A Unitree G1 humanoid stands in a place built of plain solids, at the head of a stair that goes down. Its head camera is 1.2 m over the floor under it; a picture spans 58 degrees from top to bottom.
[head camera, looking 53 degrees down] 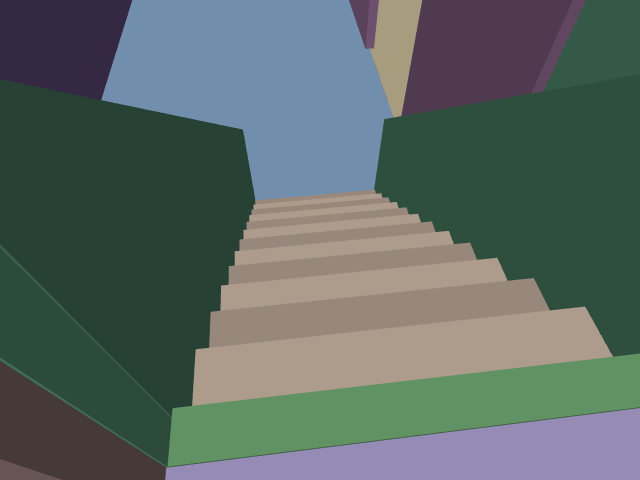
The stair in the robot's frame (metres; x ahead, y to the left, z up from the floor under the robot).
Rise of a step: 0.21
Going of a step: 0.25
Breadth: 1.40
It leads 7 degrees to the left of straight ahead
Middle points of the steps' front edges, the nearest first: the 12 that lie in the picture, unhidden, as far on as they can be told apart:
0.42 -0.30 0.00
0.67 -0.27 -0.21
0.93 -0.24 -0.42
1.18 -0.21 -0.62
1.43 -0.18 -0.83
1.68 -0.15 -1.04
1.94 -0.12 -1.25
2.19 -0.09 -1.46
2.44 -0.07 -1.67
2.69 -0.04 -1.88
2.94 -0.01 -2.09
3.20 0.02 -2.30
